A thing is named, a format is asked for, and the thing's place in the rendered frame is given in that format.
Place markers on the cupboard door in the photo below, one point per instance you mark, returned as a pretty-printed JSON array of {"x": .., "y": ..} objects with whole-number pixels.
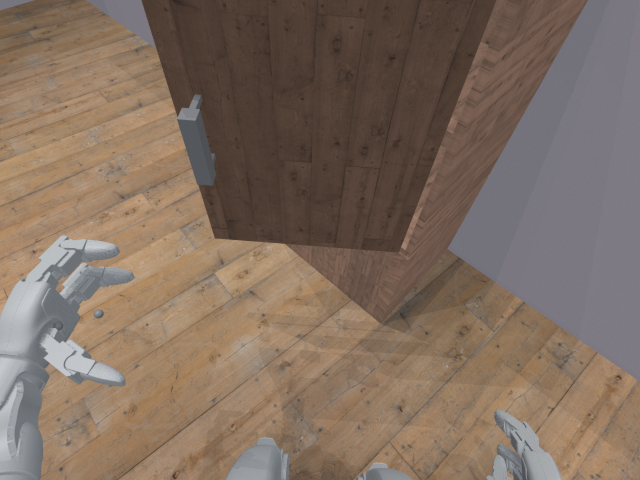
[{"x": 325, "y": 116}]

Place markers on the robot left hand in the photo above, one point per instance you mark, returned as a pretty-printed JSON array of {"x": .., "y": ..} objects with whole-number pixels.
[{"x": 34, "y": 306}]

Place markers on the robot right shin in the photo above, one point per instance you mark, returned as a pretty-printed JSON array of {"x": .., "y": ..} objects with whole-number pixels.
[{"x": 378, "y": 465}]

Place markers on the handle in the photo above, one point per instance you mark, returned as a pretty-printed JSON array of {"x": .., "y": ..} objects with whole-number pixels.
[{"x": 195, "y": 139}]

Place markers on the robot right hand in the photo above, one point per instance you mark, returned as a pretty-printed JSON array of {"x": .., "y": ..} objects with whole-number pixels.
[{"x": 535, "y": 464}]

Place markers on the left robot forearm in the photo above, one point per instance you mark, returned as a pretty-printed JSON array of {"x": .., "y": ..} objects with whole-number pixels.
[{"x": 21, "y": 445}]

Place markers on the robot left thigh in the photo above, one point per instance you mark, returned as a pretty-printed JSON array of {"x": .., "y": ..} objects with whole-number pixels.
[{"x": 260, "y": 462}]

